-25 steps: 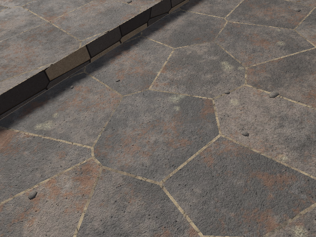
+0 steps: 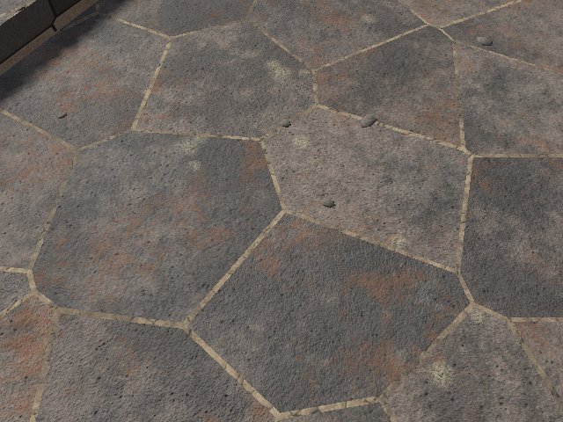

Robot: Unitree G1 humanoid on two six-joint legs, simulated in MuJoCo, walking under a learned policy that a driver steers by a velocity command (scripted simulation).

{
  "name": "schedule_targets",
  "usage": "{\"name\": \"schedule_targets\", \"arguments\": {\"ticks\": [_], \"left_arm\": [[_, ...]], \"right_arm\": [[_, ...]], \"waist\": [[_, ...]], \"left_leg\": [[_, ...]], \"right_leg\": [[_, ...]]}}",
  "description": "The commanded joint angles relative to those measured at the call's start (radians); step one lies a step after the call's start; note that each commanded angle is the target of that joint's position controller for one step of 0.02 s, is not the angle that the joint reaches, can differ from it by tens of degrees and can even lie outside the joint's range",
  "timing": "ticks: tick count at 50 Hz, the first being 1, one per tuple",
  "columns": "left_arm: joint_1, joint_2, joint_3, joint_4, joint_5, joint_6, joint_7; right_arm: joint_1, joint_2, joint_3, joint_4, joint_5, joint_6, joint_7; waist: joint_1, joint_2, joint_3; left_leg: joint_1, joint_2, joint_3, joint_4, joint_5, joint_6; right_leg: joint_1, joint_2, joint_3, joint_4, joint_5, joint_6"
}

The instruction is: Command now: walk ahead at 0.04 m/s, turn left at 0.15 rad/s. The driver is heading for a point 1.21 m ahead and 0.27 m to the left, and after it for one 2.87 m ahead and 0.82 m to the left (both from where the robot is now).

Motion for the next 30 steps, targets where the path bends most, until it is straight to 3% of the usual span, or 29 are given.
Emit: {"name": "schedule_targets", "arguments": {"ticks": [1,4,8,12,14,15,16,17,18,19,20,22,24,26,30], "left_arm": [[0.109,0.068,0.009,-0.010,-0.002,0.013,0.002],[0.042,0.070,0.005,-0.026,-0.010,0.023,0.012],[-0.046,0.067,-0.001,-0.056,-0.014,0.024,0.015],[-0.021,0.058,-0.007,-0.057,-0.022,0.005,0.024],[0.038,0.064,-0.005,-0.047,-0.020,-0.010,0.032],[0.042,0.126,0.008,-0.056,-0.008,-0.017,0.041],[-0.003,0.228,0.030,-0.086,0.003,-0.015,0.046],[-0.083,0.217,0.030,-0.104,0.013,-0.013,0.041],[-0.108,0.143,0.010,-0.118,0.008,-0.016,0.037],[-0.147,0.097,-0.003,-0.124,0.000,-0.019,0.033],[-0.164,0.086,-0.007,-0.134,-0.004,-0.022,0.033],[-0.126,0.092,-0.007,-0.135,-0.003,-0.024,0.033],[-0.057,0.110,0.001,-0.119,-0.002,-0.024,0.030],[-0.010,0.130,0.011,-0.106,-0.002,-0.023,0.028],[-0.012,0.158,0.024,-0.107,0.003,-0.021,0.012]], "right_arm": [[0.044,-0.161,-0.040,-0.023,-0.005,-0.003,0.001],[0.078,-0.188,-0.059,-0.017,0.001,0.010,0.002],[0.056,-0.184,-0.075,-0.029,-0.009,0.041,0.004],[0.026,-0.190,-0.089,-0.036,-0.010,0.059,0.012],[-0.001,-0.183,-0.091,-0.044,0.000,0.068,0.012],[0.014,-0.150,-0.082,-0.056,0.009,0.067,0.010],[0.023,-0.099,-0.073,-0.084,0.027,0.062,0.009],[0.043,-0.165,-0.089,-0.056,-0.011,0.059,0.001],[0.062,-0.187,-0.099,-0.043,-0.018,0.060,0.004],[0.097,-0.174,-0.100,-0.023,-0.020,0.065,0.008],[0.120,-0.167,-0.101,-0.012,-0.023,0.074,0.012],[0.116,-0.159,-0.097,-0.012,-0.021,0.087,0.025],[0.057,-0.150,-0.090,-0.039,-0.013,0.094,0.036],[0.014,-0.141,-0.083,-0.062,-0.008,0.100,0.044],[-0.031,-0.124,-0.069,-0.100,0.001,0.105,0.055]], "waist": [[0.019,0.169,-0.125],[0.002,0.149,-0.148],[-0.015,0.165,-0.117],[-0.002,0.161,-0.114],[0.033,0.145,-0.105],[0.022,0.039,-0.095],[0.001,-0.190,-0.094],[-0.014,-0.132,-0.052],[-0.043,-0.061,-0.054],[-0.074,-0.032,-0.046],[-0.084,-0.049,-0.057],[-0.057,-0.090,-0.073],[-0.015,-0.096,-0.084],[0.015,-0.108,-0.097],[0.029,-0.134,-0.106]], "left_leg": [[0.168,0.204,-0.280,-0.160,0.471,0.131],[0.186,0.219,-0.343,-0.182,0.267,0.154],[0.082,0.200,-0.405,-0.241,-0.054,0.150],[0.018,0.179,-0.453,-0.225,-0.071,0.118],[-0.060,0.132,-0.450,-0.184,-0.149,0.055],[-0.131,0.066,-0.396,-0.094,-0.281,-0.001],[-0.248,-0.088,-0.184,0.158,-0.366,-0.048],[-0.217,-0.072,-0.094,0.411,-0.404,-0.060],[-0.157,-0.040,-0.113,0.534,-0.372,-0.061],[-0.147,-0.030,-0.106,0.614,-0.320,-0.066],[-0.167,-0.024,-0.093,0.668,-0.280,-0.075],[-0.212,-0.017,-0.064,0.687,-0.270,-0.101],[-0.247,-0.004,-0.050,0.628,-0.272,-0.122],[-0.249,0.009,-0.040,0.555,-0.293,-0.131],[-0.137,0.031,0.010,0.387,-0.330,-0.111]], "right_leg": [[-0.044,-0.017,-0.048,-0.065,0.006,0.026],[-0.085,-0.021,-0.044,-0.113,0.001,0.035],[-0.064,-0.020,-0.051,-0.188,0.062,0.028],[0.044,-0.003,-0.056,-0.356,0.121,0.005],[0.170,-0.007,-0.051,-0.576,0.209,-0.022],[0.214,-0.134,0.079,-0.713,0.133,-0.053],[0.213,-0.390,0.371,-0.829,0.034,-0.149],[0.048,-0.478,0.388,-0.822,0.157,-0.229],[-0.008,-0.435,0.317,-0.784,0.307,-0.242],[-0.012,-0.369,0.205,-0.752,0.412,-0.216],[0.031,-0.320,0.125,-0.728,0.480,-0.190],[0.122,-0.288,0.039,-0.681,0.649,-0.182],[0.219,-0.303,0.019,-0.651,0.736,-0.193],[0.284,-0.332,0.015,-0.632,0.773,-0.205],[0.254,-0.356,-0.036,-0.605,0.773,-0.202]]}}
